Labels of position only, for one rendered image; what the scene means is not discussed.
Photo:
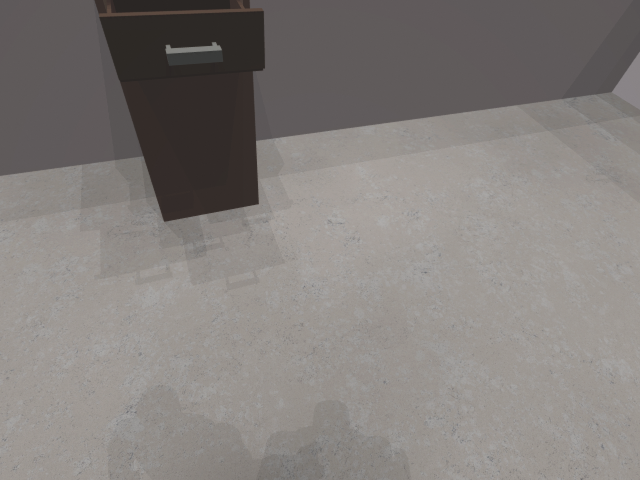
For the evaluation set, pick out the cabinet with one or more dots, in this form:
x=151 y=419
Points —
x=198 y=138

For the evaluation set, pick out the drawer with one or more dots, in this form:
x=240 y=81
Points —
x=137 y=32

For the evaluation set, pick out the handle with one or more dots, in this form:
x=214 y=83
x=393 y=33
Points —
x=194 y=55

